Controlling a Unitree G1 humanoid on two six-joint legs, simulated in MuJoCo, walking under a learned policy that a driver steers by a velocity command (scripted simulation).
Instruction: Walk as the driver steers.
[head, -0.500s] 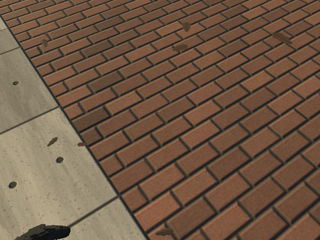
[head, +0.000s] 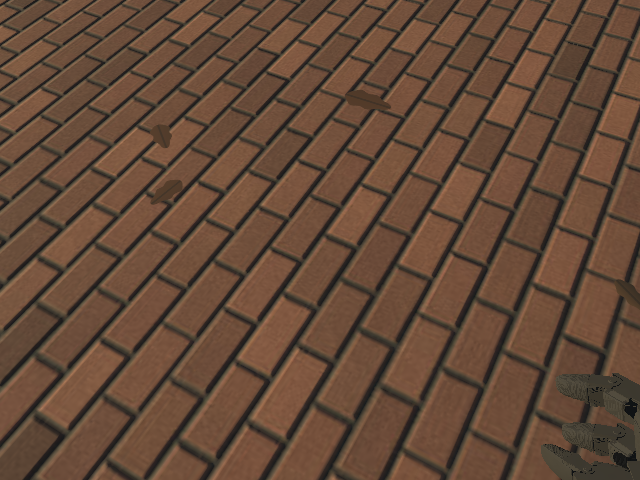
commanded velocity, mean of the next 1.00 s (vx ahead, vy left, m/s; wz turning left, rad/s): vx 0.03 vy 0.00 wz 0.41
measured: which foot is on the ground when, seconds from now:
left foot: down 0.00-0.34, up 0.36-0.68, down 0.70-1.00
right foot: up 0.00-0.28, down 0.30-0.70, up 0.72-1.00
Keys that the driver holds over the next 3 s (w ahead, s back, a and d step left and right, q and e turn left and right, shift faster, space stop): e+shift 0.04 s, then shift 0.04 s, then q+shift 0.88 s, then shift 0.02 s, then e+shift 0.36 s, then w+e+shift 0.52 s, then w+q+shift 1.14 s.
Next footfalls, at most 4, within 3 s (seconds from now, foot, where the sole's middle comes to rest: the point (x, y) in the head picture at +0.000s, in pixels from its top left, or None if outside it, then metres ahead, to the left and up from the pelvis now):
0.30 right None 0.08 -0.10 -0.75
0.70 left None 0.07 0.17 -0.75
1.12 right None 0.21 0.00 -0.75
1.86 right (397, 470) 0.47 -0.07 -0.75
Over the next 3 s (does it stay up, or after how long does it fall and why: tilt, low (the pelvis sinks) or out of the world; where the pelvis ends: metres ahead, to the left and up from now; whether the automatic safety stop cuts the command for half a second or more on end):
stays up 1.33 0.00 0.02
